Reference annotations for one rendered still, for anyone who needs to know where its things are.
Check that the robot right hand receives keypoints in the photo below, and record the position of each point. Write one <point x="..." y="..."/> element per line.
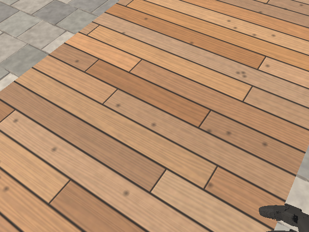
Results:
<point x="287" y="213"/>

